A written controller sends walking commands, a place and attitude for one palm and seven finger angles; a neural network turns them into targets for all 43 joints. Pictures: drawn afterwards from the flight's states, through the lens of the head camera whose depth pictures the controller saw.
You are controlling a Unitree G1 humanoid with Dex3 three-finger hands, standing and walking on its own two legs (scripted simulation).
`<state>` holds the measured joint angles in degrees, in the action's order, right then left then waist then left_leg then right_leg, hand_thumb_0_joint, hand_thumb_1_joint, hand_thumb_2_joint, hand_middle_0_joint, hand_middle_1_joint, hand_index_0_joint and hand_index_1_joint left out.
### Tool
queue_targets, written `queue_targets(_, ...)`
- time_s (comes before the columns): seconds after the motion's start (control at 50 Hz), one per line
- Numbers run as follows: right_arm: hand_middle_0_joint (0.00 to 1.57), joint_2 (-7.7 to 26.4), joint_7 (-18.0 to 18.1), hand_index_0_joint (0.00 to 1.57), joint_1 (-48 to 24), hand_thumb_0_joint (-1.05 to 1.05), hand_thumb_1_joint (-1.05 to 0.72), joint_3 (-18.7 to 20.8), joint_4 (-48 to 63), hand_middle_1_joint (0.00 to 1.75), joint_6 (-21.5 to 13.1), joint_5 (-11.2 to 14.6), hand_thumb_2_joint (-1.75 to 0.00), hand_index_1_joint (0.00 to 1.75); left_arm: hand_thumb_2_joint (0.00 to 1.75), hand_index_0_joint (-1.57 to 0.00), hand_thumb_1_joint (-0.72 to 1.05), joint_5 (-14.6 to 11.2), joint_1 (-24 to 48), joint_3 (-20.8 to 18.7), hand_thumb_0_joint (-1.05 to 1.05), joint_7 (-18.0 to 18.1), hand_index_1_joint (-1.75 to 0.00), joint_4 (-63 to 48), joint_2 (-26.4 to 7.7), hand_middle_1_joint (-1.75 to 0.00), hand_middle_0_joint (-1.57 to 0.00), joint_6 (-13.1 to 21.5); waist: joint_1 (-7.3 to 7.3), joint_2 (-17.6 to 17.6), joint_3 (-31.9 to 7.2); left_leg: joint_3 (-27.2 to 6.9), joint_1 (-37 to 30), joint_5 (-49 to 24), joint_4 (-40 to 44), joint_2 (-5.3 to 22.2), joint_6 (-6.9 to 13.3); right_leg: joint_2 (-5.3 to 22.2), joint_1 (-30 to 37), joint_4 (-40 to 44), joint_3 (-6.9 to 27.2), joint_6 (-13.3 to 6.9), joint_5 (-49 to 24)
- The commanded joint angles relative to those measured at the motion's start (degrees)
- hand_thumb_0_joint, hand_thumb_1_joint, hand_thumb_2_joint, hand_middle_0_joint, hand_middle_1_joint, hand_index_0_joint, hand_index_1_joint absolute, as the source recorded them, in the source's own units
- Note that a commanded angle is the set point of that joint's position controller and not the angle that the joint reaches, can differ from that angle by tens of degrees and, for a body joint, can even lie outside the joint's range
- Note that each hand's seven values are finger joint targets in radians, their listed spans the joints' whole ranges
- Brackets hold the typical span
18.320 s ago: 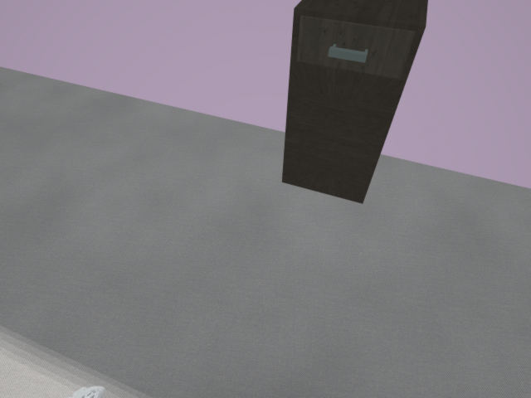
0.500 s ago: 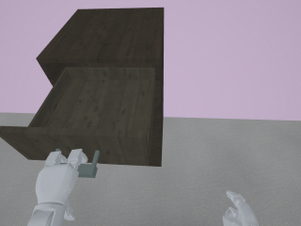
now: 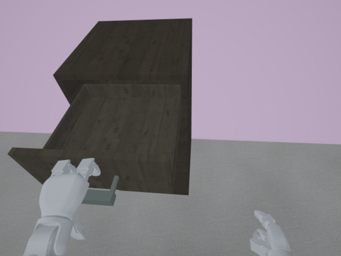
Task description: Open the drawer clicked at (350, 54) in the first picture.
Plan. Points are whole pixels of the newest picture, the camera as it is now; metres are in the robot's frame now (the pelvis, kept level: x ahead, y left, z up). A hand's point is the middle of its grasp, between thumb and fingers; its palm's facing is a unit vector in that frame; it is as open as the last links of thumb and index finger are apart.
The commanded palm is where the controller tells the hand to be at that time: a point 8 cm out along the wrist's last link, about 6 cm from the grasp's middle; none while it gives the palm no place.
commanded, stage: lift the hand off the handle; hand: left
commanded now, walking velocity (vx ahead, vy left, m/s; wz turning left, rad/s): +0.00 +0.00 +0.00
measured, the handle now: (90, 187) +0.26 +0.25 +0.01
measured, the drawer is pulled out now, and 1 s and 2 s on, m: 0.30 0.30 0.30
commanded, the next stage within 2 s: draw the hand back to the body in 0.90 s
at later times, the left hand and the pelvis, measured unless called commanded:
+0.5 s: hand (57, 182) +0.22 +0.26 +0.11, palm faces +0.08 -0.06 -0.99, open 13.8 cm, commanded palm +0.18 +0.26 +0.17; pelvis +0.01 +0.01 +0.02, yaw +1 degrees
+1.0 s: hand (52, 169) +0.22 +0.25 +0.15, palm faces +0.09 -0.07 -0.99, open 13.9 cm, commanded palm +0.19 +0.25 +0.21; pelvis -0.01 +0.01 +0.02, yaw +1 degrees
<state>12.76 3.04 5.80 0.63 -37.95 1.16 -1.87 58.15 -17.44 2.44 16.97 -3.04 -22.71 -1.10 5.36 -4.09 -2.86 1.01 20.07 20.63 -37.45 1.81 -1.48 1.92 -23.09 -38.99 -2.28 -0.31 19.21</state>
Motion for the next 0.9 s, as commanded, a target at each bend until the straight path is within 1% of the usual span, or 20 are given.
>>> queue_targets(0.0,0.20,5.35,0.55,0.20,-8.24,0.00,-0.90,1.50,9.29,0.30,-2.59,-0.08,-0.90,0.30,0.30,-0.30,-0.50,-1.18,7.43,-8.51,0.00,1.22,-1.20,-15.32,-11.45,-1.20,-0.30,0.26,0.61,1.97,-9.02,0.82,-4.45,-14.61,6.48,-3.36,2.22,-2.32,7.82,7.94,0.25,-1.00,-12.92)
queue_targets(0.08,0.20,5.39,0.32,0.20,-8.65,0.00,-0.90,0.97,9.42,0.30,-2.37,-0.12,-0.90,0.30,0.30,-0.30,-0.50,-1.71,8.66,-7.59,0.00,-0.78,-1.20,-16.74,-11.11,-1.20,-0.30,0.01,0.20,2.81,-7.70,0.96,-5.89,-15.23,7.31,-3.38,2.46,-2.08,8.26,9.49,0.34,-0.62,-13.41)
queue_targets(0.14,0.20,5.59,0.46,0.20,-8.95,0.00,-0.90,1.08,9.29,0.30,-2.05,-0.02,-0.90,0.30,0.30,-0.30,-0.50,-2.38,8.22,-10.22,0.00,-2.26,-1.20,-18.10,-13.88,-1.20,-0.30,0.20,0.91,3.21,-8.28,0.97,-6.72,-16.43,8.51,-3.55,2.49,-2.06,10.86,10.50,0.42,-0.58,-15.25)
queue_targets(0.16,0.20,5.79,0.55,0.20,-9.50,0.00,-0.90,0.91,9.62,0.30,-1.96,-0.11,-0.90,0.30,0.30,-0.30,-0.50,-2.73,7.97,-10.49,0.00,-2.74,-1.20,-19.53,-14.19,-1.20,-0.30,0.13,1.29,0.88,-8.50,0.96,-7.83,-17.53,8.78,-3.53,2.39,-2.07,11.72,11.10,0.91,-0.78,-16.20)
queue_targets(0.18,0.20,5.44,0.41,0.20,-9.00,0.00,-0.90,0.61,9.52,0.30,-2.16,-0.23,-0.90,0.30,0.30,-0.30,-0.50,-2.77,8.37,-10.18,0.00,-3.06,-1.20,-19.51,-14.05,-1.20,-0.30,0.37,0.86,2.32,-8.21,1.01,-7.77,-17.25,8.78,-3.51,2.55,-1.71,11.41,10.99,0.43,-0.44,-15.81)
queue_targets(0.26,0.20,6.07,0.41,0.20,-9.97,0.00,-0.90,0.74,9.77,0.30,-1.69,0.19,-0.90,0.30,0.30,-0.30,-0.50,-4.42,6.03,-12.97,0.00,-4.82,-1.20,-21.27,-15.96,-1.20,-0.30,0.44,1.58,1.54,-7.68,0.85,-9.10,-19.60,10.22,-3.21,2.28,-2.00,13.89,12.47,0.76,-0.59,-18.17)
queue_targets(0.28,0.20,5.71,0.23,0.20,-9.59,0.00,-0.90,0.32,9.84,0.30,-1.82,0.05,-0.90,0.30,0.30,-0.30,-0.50,-4.55,7.36,-10.38,0.00,-5.34,-1.20,-22.18,-13.86,-1.20,-0.30,0.56,0.98,1.70,-7.71,0.96,-9.34,-19.32,10.35,-3.32,2.52,-1.52,13.41,12.34,0.15,-0.27,-17.68)
queue_targets(0.3,0.20,5.91,0.33,0.20,-9.62,0.00,-0.90,0.87,8.99,0.30,-1.46,0.36,-0.90,0.30,0.30,-0.30,-0.50,-5.16,6.76,-12.22,0.00,-5.80,-1.20,-21.01,-15.45,-1.20,-0.30,0.42,1.08,1.81,-6.14,0.95,-9.16,-19.34,11.10,-3.15,2.27,-1.98,13.74,13.11,0.29,-0.48,-17.60)
queue_targets(0.36,0.20,6.35,0.05,0.20,-10.42,0.00,-0.90,0.47,10.08,0.30,-1.32,0.57,-0.90,0.30,0.30,-0.30,-0.50,-5.76,5.57,-11.84,0.00,-7.41,-1.20,-23.05,-15.05,-1.20,-0.30,-0.37,1.54,1.01,-6.91,0.71,-10.28,-20.82,12.04,-2.93,2.16,-2.02,15.29,13.71,0.14,-0.50,-18.31)
queue_targets(0.38,0.20,6.02,-0.17,0.20,-9.86,0.00,-0.90,0.05,10.21,0.30,-1.48,0.44,-0.90,0.30,0.30,-0.30,-0.50,-5.77,7.27,-9.56,0.00,-8.00,-1.20,-24.07,-13.49,-1.20,-0.30,-0.29,0.94,2.40,-6.29,0.86,-10.23,-20.44,12.11,-3.00,2.47,-1.58,14.66,13.67,-0.48,-0.17,-17.77)
queue_targets(0.44,0.20,6.58,0.05,0.20,-9.98,0.00,-0.90,0.34,9.81,0.30,-0.97,0.59,-0.90,0.30,0.30,-0.30,-0.50,-5.93,7.38,-12.52,0.00,-9.19,-1.20,-23.83,-16.98,-1.20,-0.30,-0.84,1.54,2.89,-5.94,0.83,-10.62,-20.46,13.29,-2.95,2.38,-1.78,16.03,14.64,-0.43,-0.16,-17.99)
queue_targets(0.46,0.20,6.78,-0.04,0.20,-11.00,0.00,-0.90,0.04,10.18,0.30,-0.88,0.85,-0.90,0.30,0.30,-0.30,-0.50,-6.34,7.62,-13.45,0.00,-9.49,-1.20,-24.67,-17.71,-1.20,-0.30,-1.15,1.69,1.38,-5.71,0.49,-10.90,-20.42,13.70,-2.66,2.13,-1.96,16.70,15.12,-0.03,-0.44,-17.47)
queue_targets(0.58,0.20,6.10,-0.36,0.20,-11.01,0.00,-0.90,-0.74,10.12,0.30,-0.93,1.01,-0.90,0.30,0.30,-0.30,-0.50,-6.85,12.89,-10.76,0.00,-11.29,-1.20,-27.47,-16.06,-1.20,-0.30,-1.45,1.25,0.12,-6.14,0.23,-12.44,-20.87,15.55,-2.57,2.12,-1.78,17.29,16.12,-1.10,-0.45,-15.38)
queue_targets(0.66,0.20,6.75,-0.51,0.20,-12.47,0.00,-0.90,-0.80,10.19,0.30,-0.62,1.53,-0.90,0.30,0.30,-0.30,-0.50,-7.83,12.52,-14.69,0.00,-12.71,-1.20,-26.60,-20.24,-1.20,-0.30,-3.09,2.25,-0.71,-5.54,-0.10,-12.64,-21.42,16.69,-2.43,1.90,-2.28,19.68,17.20,-0.40,-0.66,-16.67)
queue_targets(0.72,0.20,6.65,-1.03,0.20,-12.22,0.00,-0.90,-0.76,10.09,0.30,-0.14,1.61,-0.90,0.30,0.30,-0.30,-0.50,-8.34,15.11,-12.10,0.00,-14.28,-1.20,-27.97,-18.52,-1.20,-0.30,-3.56,1.76,-0.45,-5.05,0.19,-12.88,-21.49,17.86,-2.61,1.88,-2.07,19.72,17.64,-1.10,-0.49,-15.99)
queue_targets(0.76,0.20,6.66,-1.42,0.20,-13.57,0.00,-0.90,-1.03,11.00,0.30,-0.57,2.10,-0.90,0.30,0.30,-0.30,-0.50,-9.47,14.68,-13.43,0.00,-15.16,-1.20,-30.12,-19.41,-1.20,-0.30,-4.17,2.05,-1.62,-6.25,-0.27,-13.47,-22.68,17.80,-2.21,1.68,-2.41,20.99,17.68,-0.66,-0.63,-17.25)
queue_targets(0.78,0.20,6.18,-1.72,0.20,-12.61,0.00,-0.90,-1.46,10.76,0.30,-0.57,1.75,-0.90,0.30,0.30,-0.30,-0.50,-9.03,14.83,-11.21,0.00,-15.70,-1.20,-30.32,-17.67,-1.20,-0.30,-4.26,1.96,-0.60,-7.16,0.15,-13.72,-23.12,17.94,-2.45,1.88,-1.92,21.22,17.43,-1.36,-0.51,-16.91)
queue_targets(0.82,0.20,6.65,-1.61,0.20,-12.11,0.00,-0.90,-1.08,10.08,0.30,0.11,1.99,-0.90,0.30,0.30,-0.30,-0.50,-9.39,13.46,-10.37,0.00,-16.81,-1.20,-26.06,-16.76,-1.20,-0.30,-5.17,1.33,2.03,-2.09,0.55,-12.27,-20.54,18.78,-2.41,1.96,-2.26,19.22,18.57,-1.54,-0.21,-15.51)
queue_targets(0.86,0.20,6.95,-1.78,0.20,-13.22,0.00,-0.90,-1.28,10.28,0.30,0.22,2.49,-0.90,0.30,0.30,-0.30,-0.50,-9.46,13.63,-13.57,0.00,-17.48,-1.20,-24.98,-19.47,-1.20,-0.30,-5.53,1.75,2.15,-1.63,0.09,-11.22,-18.68,18.84,-1.98,1.79,-2.73,19.48,18.83,-0.64,-0.46,-13.87)
queue_targets(0.88,0.20,6.50,-2.07,0.20,-12.60,0.00,-0.90,-1.70,10.55,0.30,0.25,2.10,-0.90,0.30,0.30,-0.30,-0.50,-8.75,15.08,-10.62,0.00,-17.92,-1.20,-26.11,-17.17,-1.20,-0.30,-5.09,1.73,2.71,-3.48,0.39,-11.72,-18.91,19.05,-2.35,1.95,-2.09,20.12,18.36,-1.30,-0.47,-13.32)
